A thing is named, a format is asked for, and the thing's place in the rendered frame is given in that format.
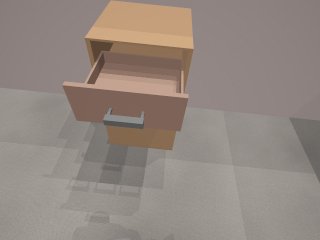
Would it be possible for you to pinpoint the drawer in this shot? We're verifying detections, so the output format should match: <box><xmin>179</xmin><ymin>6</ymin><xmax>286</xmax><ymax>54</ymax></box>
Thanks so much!
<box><xmin>62</xmin><ymin>51</ymin><xmax>189</xmax><ymax>132</ymax></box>

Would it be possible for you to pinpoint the handle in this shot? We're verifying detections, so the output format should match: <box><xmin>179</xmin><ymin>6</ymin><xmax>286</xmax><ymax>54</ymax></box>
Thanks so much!
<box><xmin>103</xmin><ymin>108</ymin><xmax>145</xmax><ymax>129</ymax></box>

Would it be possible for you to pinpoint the cabinet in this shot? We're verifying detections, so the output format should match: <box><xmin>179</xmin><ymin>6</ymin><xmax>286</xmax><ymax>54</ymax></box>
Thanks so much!
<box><xmin>85</xmin><ymin>0</ymin><xmax>194</xmax><ymax>151</ymax></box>

